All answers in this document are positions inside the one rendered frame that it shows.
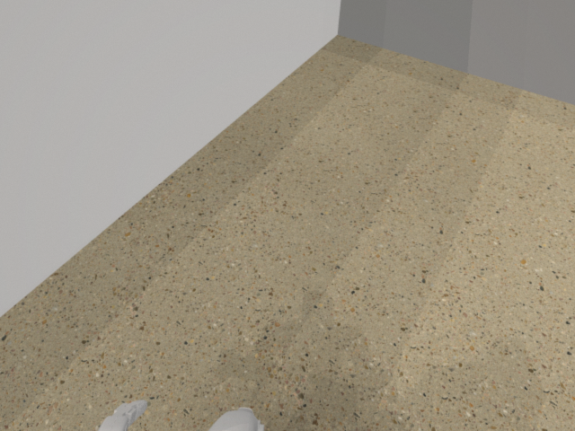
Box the left robot thigh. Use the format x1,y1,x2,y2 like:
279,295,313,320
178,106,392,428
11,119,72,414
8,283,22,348
208,410,264,431

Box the robot left hand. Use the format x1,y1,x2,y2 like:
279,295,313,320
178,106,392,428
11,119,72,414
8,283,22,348
98,400,147,431

